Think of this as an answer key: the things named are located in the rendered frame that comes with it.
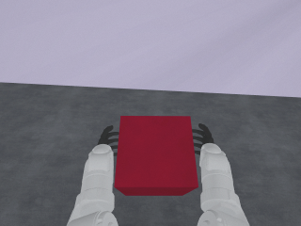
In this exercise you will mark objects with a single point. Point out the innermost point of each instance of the carton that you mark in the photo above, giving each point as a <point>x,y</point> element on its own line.
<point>156,156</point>

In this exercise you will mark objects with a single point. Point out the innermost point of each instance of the robot right upper arm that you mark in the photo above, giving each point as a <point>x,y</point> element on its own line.
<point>214,217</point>

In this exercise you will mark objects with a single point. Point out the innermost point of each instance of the left robot forearm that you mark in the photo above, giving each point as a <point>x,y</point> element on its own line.
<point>97,184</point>

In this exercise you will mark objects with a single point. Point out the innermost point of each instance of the robot left hand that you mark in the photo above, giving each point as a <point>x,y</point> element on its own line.
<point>105,138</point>

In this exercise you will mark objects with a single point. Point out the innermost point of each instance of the robot left upper arm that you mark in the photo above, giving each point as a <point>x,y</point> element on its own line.
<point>99,218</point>

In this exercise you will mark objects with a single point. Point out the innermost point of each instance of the robot right hand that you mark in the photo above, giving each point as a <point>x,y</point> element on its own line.
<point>207,136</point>

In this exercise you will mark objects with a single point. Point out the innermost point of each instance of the right robot forearm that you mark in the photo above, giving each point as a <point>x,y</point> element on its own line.
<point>217,183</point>

